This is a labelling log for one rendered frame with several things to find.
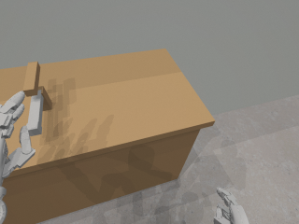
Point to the robot left hand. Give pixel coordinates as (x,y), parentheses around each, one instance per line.
(9,113)

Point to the robot right hand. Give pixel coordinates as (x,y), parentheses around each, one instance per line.
(234,215)

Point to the tap lever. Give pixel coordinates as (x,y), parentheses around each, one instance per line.
(34,125)

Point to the counter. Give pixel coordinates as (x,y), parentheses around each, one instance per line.
(111,126)

